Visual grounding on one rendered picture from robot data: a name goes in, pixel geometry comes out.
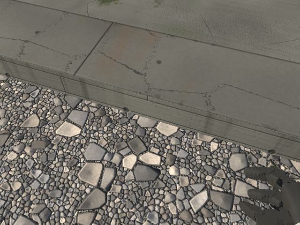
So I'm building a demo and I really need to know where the right robot hand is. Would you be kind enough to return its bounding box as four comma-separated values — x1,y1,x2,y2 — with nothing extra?
239,165,300,225

